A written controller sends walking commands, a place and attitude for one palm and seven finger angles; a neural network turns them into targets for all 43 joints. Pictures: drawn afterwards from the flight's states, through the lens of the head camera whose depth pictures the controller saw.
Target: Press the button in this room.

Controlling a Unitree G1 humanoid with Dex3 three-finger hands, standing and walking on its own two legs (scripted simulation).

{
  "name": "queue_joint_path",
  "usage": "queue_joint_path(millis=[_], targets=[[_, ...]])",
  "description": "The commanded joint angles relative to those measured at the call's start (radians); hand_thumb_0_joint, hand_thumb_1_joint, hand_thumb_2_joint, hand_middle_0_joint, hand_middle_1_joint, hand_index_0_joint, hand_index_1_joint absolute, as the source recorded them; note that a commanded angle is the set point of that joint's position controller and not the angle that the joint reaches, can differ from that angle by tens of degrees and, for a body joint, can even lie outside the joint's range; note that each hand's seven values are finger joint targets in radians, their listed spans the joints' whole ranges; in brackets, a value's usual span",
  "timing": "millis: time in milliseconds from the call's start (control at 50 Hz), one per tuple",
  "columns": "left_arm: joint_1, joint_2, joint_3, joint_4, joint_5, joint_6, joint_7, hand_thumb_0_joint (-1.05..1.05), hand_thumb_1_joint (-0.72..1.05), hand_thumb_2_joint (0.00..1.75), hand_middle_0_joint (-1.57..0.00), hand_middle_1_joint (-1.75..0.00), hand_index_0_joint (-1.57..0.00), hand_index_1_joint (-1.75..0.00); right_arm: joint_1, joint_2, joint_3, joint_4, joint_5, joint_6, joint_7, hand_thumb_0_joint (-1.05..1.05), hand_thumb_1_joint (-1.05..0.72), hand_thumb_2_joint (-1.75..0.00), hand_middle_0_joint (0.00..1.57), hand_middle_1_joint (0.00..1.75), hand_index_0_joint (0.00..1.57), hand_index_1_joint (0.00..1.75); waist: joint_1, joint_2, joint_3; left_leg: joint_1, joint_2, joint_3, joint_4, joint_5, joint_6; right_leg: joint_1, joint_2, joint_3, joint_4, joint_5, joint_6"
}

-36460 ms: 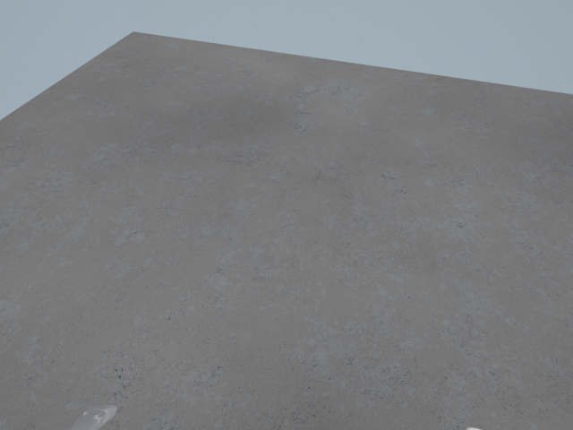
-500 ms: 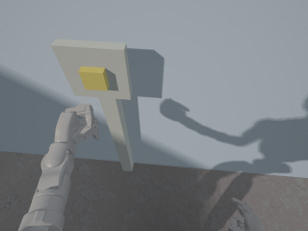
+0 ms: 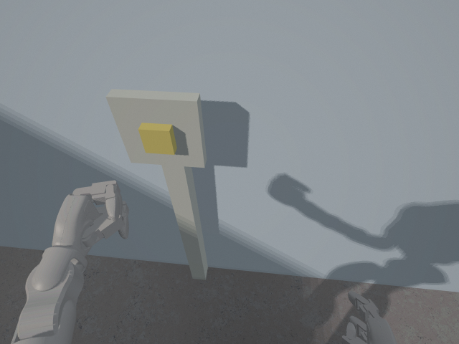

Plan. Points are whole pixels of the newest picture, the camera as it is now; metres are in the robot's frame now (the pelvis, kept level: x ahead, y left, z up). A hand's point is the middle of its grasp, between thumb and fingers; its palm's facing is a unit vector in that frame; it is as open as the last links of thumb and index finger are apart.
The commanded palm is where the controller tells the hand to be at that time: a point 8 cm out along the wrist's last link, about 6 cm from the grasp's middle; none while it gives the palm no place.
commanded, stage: draw the hand back to the body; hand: left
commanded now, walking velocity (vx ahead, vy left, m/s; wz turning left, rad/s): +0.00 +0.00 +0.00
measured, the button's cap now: (158, 138) +0.50 +0.19 +0.09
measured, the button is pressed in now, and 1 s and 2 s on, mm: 0 0 0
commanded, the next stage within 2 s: step back with the hand held close in 0.96 s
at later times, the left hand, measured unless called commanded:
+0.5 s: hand (70, 237) +0.22 +0.23 +0.15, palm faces +0.34 -0.88 -0.34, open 3.1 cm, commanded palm +0.17 +0.27 +0.17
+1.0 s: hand (41, 259) +0.18 +0.24 +0.17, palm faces +0.40 -0.84 -0.38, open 3.1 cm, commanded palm +0.13 +0.28 +0.19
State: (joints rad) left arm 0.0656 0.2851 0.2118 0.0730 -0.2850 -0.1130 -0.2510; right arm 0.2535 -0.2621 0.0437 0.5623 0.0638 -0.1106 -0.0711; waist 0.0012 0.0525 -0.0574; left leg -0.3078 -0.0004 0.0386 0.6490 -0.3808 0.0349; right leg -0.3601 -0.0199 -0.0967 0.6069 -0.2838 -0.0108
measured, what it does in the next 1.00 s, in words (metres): stands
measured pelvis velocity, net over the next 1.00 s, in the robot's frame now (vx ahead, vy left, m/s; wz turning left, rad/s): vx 0.01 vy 0.00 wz -0.01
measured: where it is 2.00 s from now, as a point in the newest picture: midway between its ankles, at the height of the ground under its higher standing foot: outside the picture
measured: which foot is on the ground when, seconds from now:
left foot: down 0.00-1.00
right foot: down 0.00-1.00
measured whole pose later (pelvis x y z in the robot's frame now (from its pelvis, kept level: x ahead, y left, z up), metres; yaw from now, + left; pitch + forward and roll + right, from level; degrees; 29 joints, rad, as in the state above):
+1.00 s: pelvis +0.01 +0.00 +0.02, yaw +0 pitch -5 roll -1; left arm 0.55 0.31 0.27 -0.49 -0.05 -0.08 0.12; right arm 0.22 -0.21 0.03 0.61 0.00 -0.13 -0.06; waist 0.06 0.07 0.01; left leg -0.06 -0.01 0.05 0.43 -0.30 0.04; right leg -0.12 -0.01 -0.09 0.40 -0.20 0.00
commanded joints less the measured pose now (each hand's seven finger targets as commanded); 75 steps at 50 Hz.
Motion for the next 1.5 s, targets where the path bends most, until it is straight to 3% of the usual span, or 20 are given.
queue_joint_path(millis=[0,20,100,120,200,220,280,440,660,720,920,1000,1060,1080,1100,1120,1180,1220,1320,1480], targets=[[-0.145,0.155,0.031,-0.296,0.134,-0.035,0.205,0.0,0.9,0.9,-1.3,-1.5,-1.3,-1.5,-0.132,-0.091,-0.048,-0.149,-0.021,-0.067,-0.021,0.0,-0.9,-0.9,0.2,0.3,0.2,0.3,0.008,-0.031,-0.039,0.014,0.016,-0.063,-0.209,0.123,-0.008,0.141,-0.009,0.072,-0.167,0.057,-0.019],[-0.091,0.137,0.019,-0.302,0.137,-0.025,0.234,0.0,0.9,0.9,-1.3,-1.5,-1.3,-1.5,-0.139,-0.095,-0.047,-0.148,-0.023,-0.067,-0.019,0.0,-0.9,-0.9,0.2,0.3,0.2,0.3,0.015,-0.097,-0.021,-0.001,0.017,-0.064,-0.218,0.115,-0.005,0.156,-0.007,0.073,-0.182,0.044,-0.015],[-0.007,0.15,0.027,-0.439,0.182,-0.024,0.31,0.0,0.9,0.9,-1.3,-1.5,-1.3,-1.5,-0.142,-0.081,-0.042,-0.141,-0.032,-0.051,-0.012,0.0,-0.9,-0.9,0.2,0.3,0.2,0.3,0.023,0.032,-0.076,0.099,0.021,-0.053,-0.255,0.24,-0.014,0.252,-0.009,0.064,-0.187,0.167,-0.022],[0.016,0.17,0.041,-0.459,0.187,-0.025,0.321,0.0,0.9,0.9,-1.3,-1.5,-1.3,-1.5,-0.145,-0.085,-0.042,-0.135,-0.039,-0.051,-0.011,0.0,-0.9,-0.9,0.2,0.3,0.2,0.3,0.028,-0.004,-0.087,0.103,0.021,-0.05,-0.258,0.26,-0.011,0.278,-0.006,0.067,-0.2,0.183,-0.02],[0.046,0.18,0.063,-0.542,0.21,-0.026,0.355,0.0,0.9,0.9,-1.3,-1.5,-1.3,-1.5,-0.15,-0.072,-0.042,-0.133,-0.045,-0.049,-0.009,0.0,-0.9,-0.9,0.2,0.3,0.2,0.3,0.026,0.014,-0.075,0.148,0.019,-0.045,-0.28,0.306,-0.014,0.302,-0.002,0.06,-0.218,0.222,-0.019],[0.064,0.178,0.059,-0.54,0.212,-0.022,0.357,0.0,0.9,0.9,-1.3,-1.5,-1.3,-1.5,-0.157,-0.075,-0.042,-0.126,-0.049,-0.048,-0.01,0.0,-0.9,-0.9,0.2,0.3,0.2,0.3,0.025,-0.015,-0.047,0.145,0.02,-0.041,-0.282,0.301,-0.01,0.297,0.001,0.064,-0.232,0.219,-0.017],[0.124,0.151,0.048,-0.589,0.218,-0.021,0.365,0.0,0.9,0.9,-1.3,-1.5,-1.3,-1.5,-0.157,-0.068,-0.041,-0.127,-0.052,-0.051,-0.004,0.0,-0.9,-0.9,0.2,0.3,0.2,0.3,0.028,0.03,-0.037,0.166,0.018,-0.045,-0.293,0.343,-0.016,0.31,0.001,0.057,-0.232,0.244,-0.019],[0.336,0.156,0.097,-0.669,0.222,-0.015,0.367,0.0,0.9,0.9,-1.3,-1.5,-1.3,-1.5,-0.164,-0.069,-0.054,-0.129,-0.059,-0.043,0.013,0.0,-0.9,-0.9,0.2,0.3,0.2,0.3,0.047,-0.038,-0.026,0.173,0.026,-0.049,-0.285,0.456,-0.021,0.34,0.006,0.055,-0.229,0.318,-0.014],[0.448,0.199,0.185,-0.8,0.224,-0.033,0.379,0.0,0.9,0.9,-1.3,-1.5,-1.3,-1.5,-0.171,-0.051,-0.057,-0.132,-0.056,-0.059,0.004,0.0,-0.9,-0.9,0.2,0.3,0.2,0.3,0.062,0.023,0.006,0.169,0.027,-0.048,-0.286,0.414,-0.028,0.319,0.014,0.056,-0.236,0.276,-0.013],[0.445,0.161,0.152,-0.755,0.231,-0.028,0.376,0.0,0.9,0.9,-1.3,-1.5,-1.3,-1.5,-0.161,-0.06,-0.06,-0.119,-0.056,-0.061,0.005,0.0,-0.9,-0.9,0.2,0.3,0.2,0.3,0.051,-0.025,0.047,0.159,0.032,-0.05,-0.289,0.398,-0.027,0.292,0.018,0.054,-0.247,0.255,-0.012],[0.415,0.194,0.179,-0.781,0.233,-0.04,0.388,0.0,0.9,0.9,-1.3,-1.5,-1.3,-1.5,-0.173,-0.056,-0.056,-0.122,-0.06,-0.072,-0.004,0.0,-0.9,-0.9,0.2,0.3,0.2,0.3,0.065,0.003,0.027,0.147,0.023,-0.058,-0.304,0.299,-0.023,0.313,0.015,0.066,-0.256,0.18,-0.017],[0.414,0.188,0.177,-0.794,0.233,-0.042,0.389,0.0,0.9,0.9,-1.3,-1.5,-1.3,-1.5,-0.171,-0.051,-0.053,-0.118,-0.06,-0.08,-0.002,0.0,-0.9,-0.9,0.2,0.3,0.2,0.3,0.065,0.059,0.035,0.147,0.023,-0.058,-0.306,0.312,-0.029,0.313,0.013,0.065,-0.248,0.193,-0.019],[0.366,0.187,0.173,-0.747,0.233,-0.039,0.391,0.0,0.9,0.9,-1.3,-1.5,-1.3,-1.5,-0.166,-0.056,-0.054,-0.105,-0.059,-0.078,-0.004,0.0,-0.9,-0.9,0.2,0.3,0.2,0.3,0.051,0.008,0.065,0.137,0.023,-0.054,-0.31,0.281,-0.025,0.295,0.014,0.067,-0.261,0.167,-0.017],[0.26,0.304,0.317,-0.81,0.221,-0.08,0.392,0.0,0.9,0.9,-1.3,-1.5,-1.3,-1.5,-0.142,-0.074,-0.061,-0.146,-0.053,-0.049,-0.002,0.0,-0.9,-0.9,0.2,0.3,0.2,0.3,0.018,-0.049,0.156,0.044,0.049,-0.067,-0.295,0.178,0.005,0.198,-0.038,0.181,-0.321,0.166,-0.011],[0.364,0.228,0.263,-0.711,0.228,-0.083,0.383,0.0,0.9,0.9,-1.3,-1.5,-1.3,-1.5,-0.134,-0.059,-0.064,-0.123,-0.056,-0.032,-0.003,0.0,-0.9,-0.9,0.2,0.3,0.2,0.3,0.011,-0.101,0.131,0.07,0.042,-0.073,-0.275,0.155,0.007,0.179,-0.06,0.189,-0.346,0.126,-0.015],[0.375,0.225,0.253,-0.712,0.231,-0.083,0.379,0.0,0.9,0.9,-1.3,-1.5,-1.3,-1.5,-0.146,-0.064,-0.066,-0.133,-0.057,-0.021,-0.002,0.0,-0.9,-0.9,0.2,0.3,0.2,0.3,0.012,-0.1,0.15,0.077,0.039,-0.075,-0.275,0.169,0.007,0.156,-0.061,0.192,-0.362,0.129,-0.017],[0.458,0.174,0.202,-0.707,0.236,-0.093,0.373,0.0,0.9,0.9,-1.3,-1.5,-1.3,-1.5,-0.152,-0.08,-0.072,-0.137,-0.064,0.006,0.009,0.0,-0.9,-0.9,0.2,0.3,0.2,0.3,0.006,-0.043,0.057,0.074,0.05,-0.069,-0.282,0.216,0.005,0.205,-0.066,0.163,-0.314,0.175,-0.01],[0.501,0.188,0.213,-0.749,0.238,-0.104,0.376,0.0,0.9,0.9,-1.3,-1.5,-1.3,-1.5,-0.165,-0.084,-0.078,-0.146,-0.065,0.017,0.008,0.0,-0.9,-0.9,0.2,0.3,0.2,0.3,0.01,0.008,-0.015,0.068,0.057,-0.067,-0.284,0.279,0.006,0.254,-0.062,0.141,-0.263,0.27,-0.006],[0.568,0.267,0.289,-0.85,0.235,-0.114,0.395,0.0,0.9,0.9,-1.3,-1.5,-1.3,-1.5,-0.171,-0.08,-0.093,-0.183,-0.054,0.046,0.009,0.0,-0.9,-0.9,0.2,0.3,0.2,0.3,0.012,-0.046,-0.134,0.012,0.069,-0.087,-0.244,0.353,0.004,0.332,-0.069,0.138,-0.176,0.409,-0.005],[0.608,0.256,0.295,-0.88,0.241,-0.125,0.403,0.0,0.9,0.9,-1.3,-1.5,-1.3,-1.5,-0.158,-0.084,-0.104,-0.196,-0.052,0.053,-0.001,0.0,-0.9,-0.9,0.2,0.3,0.2,0.3,0.006,0.031,-0.111,-0.084,0.111,-0.127,-0.252,0.422,0.011,0.319,-0.035,0.112,-0.053,0.445,0.005]])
